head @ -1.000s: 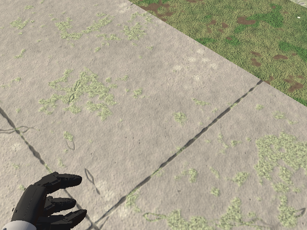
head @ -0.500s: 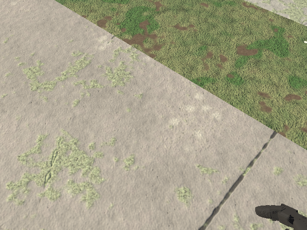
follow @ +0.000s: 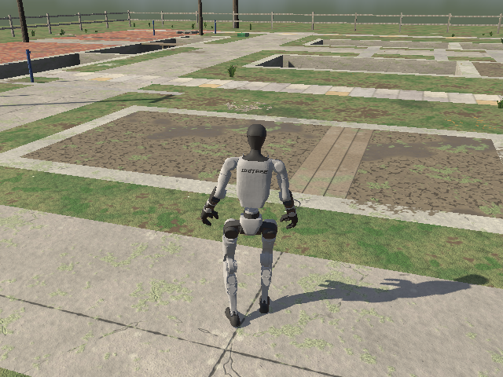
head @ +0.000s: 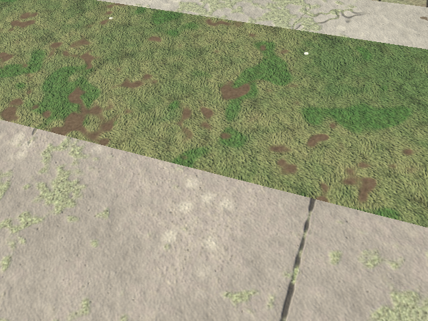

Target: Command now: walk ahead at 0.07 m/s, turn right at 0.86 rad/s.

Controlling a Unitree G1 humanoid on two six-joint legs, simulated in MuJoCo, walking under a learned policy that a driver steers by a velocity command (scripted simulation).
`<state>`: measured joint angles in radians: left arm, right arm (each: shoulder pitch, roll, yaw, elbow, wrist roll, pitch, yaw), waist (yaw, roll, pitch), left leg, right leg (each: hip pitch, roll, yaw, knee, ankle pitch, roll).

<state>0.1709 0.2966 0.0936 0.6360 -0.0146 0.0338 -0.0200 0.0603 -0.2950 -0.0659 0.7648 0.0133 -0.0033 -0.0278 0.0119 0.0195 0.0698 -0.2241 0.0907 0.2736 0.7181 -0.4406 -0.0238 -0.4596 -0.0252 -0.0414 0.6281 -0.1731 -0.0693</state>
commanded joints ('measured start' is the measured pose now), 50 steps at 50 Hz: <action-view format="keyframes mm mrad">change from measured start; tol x32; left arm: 1 169 286 84 -70 39 -34 19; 50 126 93 4 19 11 -132 51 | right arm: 1 18 -78 -12 -110 -33 -20 17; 50 68 -74 -20 -79 23 -60 52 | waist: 1 30 -294 -384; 18 -37 -199 -230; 21 26 291 -157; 50 32 -144 -16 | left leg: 1 -462 -151 -327 636 -249 -40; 19 37 -79 -395 -325 280 29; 21 28 283 -897 -487 362 288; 36 67 105 -474 -305 584 208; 41 -48 -69 -252 -199 152 -27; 50 -678 12 -362 330 205 39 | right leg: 1 581 -309 714 -241 601 -385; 17 211 -52 582 -229 59 -102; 21 -140 211 264 333 -468 58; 25 -149 130 240 636 -265 128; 33 80 51 74 87 -277 153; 39 411 -181 294 -222 320 -59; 43 326 -204 428 -425 -666 -106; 50 525 -285 313 -516 -349 -96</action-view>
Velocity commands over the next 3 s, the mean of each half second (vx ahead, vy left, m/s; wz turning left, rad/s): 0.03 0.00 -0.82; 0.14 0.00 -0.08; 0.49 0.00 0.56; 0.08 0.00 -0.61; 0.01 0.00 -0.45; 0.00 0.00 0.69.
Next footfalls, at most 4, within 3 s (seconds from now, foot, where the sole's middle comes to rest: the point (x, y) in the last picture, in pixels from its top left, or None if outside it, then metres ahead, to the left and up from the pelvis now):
0.38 left None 0.17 0.12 -0.76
0.74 right None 0.01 -0.09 -0.76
1.24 left None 0.36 0.10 -0.76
1.72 right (258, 272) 0.59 -0.05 -0.76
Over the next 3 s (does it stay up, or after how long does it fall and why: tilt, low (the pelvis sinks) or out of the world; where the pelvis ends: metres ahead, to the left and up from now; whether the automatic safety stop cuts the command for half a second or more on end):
stays up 0.59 0.15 0.02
